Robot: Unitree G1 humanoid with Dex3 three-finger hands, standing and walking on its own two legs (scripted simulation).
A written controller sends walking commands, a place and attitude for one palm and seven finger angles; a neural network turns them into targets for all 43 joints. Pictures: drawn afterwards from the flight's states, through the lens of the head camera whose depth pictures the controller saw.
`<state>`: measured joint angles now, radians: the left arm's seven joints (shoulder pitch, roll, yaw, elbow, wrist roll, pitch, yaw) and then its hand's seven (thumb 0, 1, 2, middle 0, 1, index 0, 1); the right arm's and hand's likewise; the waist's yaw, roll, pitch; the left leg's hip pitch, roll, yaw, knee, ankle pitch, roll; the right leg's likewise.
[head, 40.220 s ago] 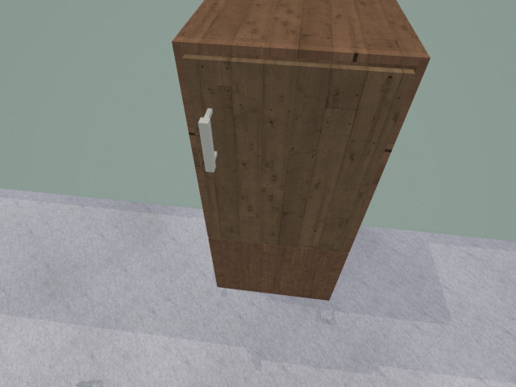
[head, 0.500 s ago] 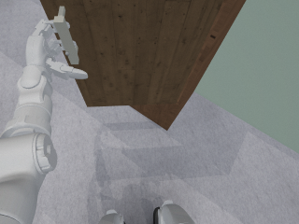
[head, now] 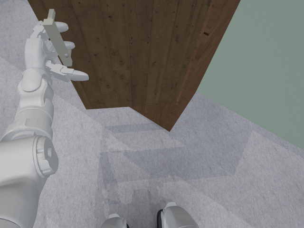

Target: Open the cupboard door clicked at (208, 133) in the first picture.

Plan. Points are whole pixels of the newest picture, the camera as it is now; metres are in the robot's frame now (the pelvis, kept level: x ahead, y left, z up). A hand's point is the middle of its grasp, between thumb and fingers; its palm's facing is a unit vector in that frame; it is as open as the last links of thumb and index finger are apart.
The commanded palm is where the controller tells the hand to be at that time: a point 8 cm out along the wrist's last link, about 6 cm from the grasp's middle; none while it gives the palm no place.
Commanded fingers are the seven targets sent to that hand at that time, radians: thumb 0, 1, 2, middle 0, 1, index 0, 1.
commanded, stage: slide the fingers in behind the handle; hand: left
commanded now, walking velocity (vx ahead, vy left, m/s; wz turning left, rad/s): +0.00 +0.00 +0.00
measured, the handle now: (60, 39) +0.59 +0.18 +0.10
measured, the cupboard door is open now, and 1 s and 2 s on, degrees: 40 40 78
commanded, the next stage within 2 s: close the thumb around the handle in 0.12 s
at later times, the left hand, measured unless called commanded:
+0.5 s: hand (64, 56) +0.53 +0.16 +0.10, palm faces +0.01 -1.00 -0.01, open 11.7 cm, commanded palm +0.50 +0.21 +0.09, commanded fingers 0.00 0.34 0.66 -0.36 -1.29 -0.36 -1.29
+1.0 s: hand (68, 53) +0.54 +0.15 +0.10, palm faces -0.01 -1.00 -0.01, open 5.4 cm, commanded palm +0.51 +0.20 +0.09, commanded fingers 0.00 0.90 0.90 -0.40 -1.35 -0.40 -1.35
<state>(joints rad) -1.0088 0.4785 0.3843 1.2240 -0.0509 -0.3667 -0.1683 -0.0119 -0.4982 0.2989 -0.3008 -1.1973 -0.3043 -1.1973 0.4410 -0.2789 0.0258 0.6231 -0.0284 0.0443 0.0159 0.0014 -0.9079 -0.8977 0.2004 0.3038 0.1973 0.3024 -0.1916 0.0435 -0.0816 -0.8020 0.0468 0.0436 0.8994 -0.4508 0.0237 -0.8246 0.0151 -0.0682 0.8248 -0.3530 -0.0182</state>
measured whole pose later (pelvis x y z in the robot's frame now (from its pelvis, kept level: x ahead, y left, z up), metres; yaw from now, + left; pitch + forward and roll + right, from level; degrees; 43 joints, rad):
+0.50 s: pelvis +0.00 +0.00 +0.00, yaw +0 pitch +20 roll -2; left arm -1.03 0.49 0.38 1.26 -0.06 -0.36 -0.18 -0.01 -0.15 0.45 -0.32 -1.23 -0.33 -1.23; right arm 0.43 -0.28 0.04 0.63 -0.03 0.03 0.01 0.00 -0.91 -0.90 0.20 0.30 0.20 0.30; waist -0.19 0.04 -0.08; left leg -0.81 0.04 0.04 0.91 -0.45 0.03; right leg -0.83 0.01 -0.07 0.83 -0.35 -0.01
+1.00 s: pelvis +0.00 +0.01 +0.00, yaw +0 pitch +21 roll -3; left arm -1.02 0.47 0.39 1.23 -0.04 -0.36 -0.15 0.00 0.76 0.84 -0.38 -1.34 -0.39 -1.34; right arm 0.45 -0.27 0.03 0.62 -0.04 0.05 0.02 0.00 -0.91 -0.90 0.20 0.30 0.20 0.30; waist -0.20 0.05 -0.09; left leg -0.81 0.04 0.05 0.91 -0.46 0.04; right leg -0.84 0.01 -0.06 0.83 -0.36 0.00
